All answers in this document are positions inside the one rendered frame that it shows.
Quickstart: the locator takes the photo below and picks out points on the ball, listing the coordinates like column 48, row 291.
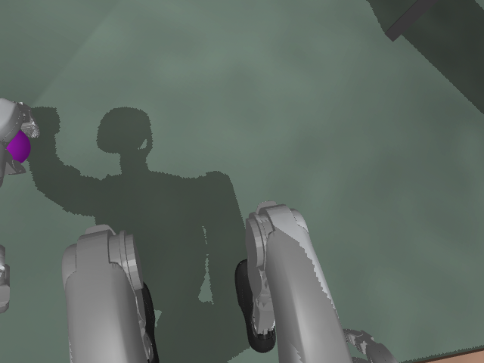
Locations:
column 19, row 147

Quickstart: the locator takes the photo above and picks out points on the right robot hand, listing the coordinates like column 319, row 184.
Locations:
column 376, row 353

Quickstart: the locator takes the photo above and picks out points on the left robot hand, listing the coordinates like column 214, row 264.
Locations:
column 13, row 117

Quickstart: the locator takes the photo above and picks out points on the right robot foot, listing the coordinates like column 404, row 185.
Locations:
column 259, row 342

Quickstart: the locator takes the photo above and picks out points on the left robot foot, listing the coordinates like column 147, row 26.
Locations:
column 149, row 327

